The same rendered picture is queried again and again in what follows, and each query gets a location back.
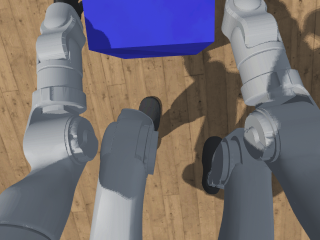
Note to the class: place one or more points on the right robot forearm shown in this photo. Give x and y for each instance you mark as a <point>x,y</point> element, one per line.
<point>260,56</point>

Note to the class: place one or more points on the left robot foot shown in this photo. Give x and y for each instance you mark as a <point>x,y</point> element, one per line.
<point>151,107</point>

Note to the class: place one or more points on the left robot forearm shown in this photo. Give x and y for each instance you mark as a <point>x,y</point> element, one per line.
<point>59,66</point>

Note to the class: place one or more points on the right robot upper arm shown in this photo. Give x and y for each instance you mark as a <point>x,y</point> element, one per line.
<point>287,138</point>

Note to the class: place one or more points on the carton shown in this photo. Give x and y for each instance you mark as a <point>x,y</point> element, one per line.
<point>132,29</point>

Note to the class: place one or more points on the robot left hand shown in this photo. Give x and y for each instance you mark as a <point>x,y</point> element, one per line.
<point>74,3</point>

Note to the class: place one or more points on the right robot shin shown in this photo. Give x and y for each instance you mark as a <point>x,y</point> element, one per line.
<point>212,178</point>

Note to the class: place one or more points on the left robot upper arm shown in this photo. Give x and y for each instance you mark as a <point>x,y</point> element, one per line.
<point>38,206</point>

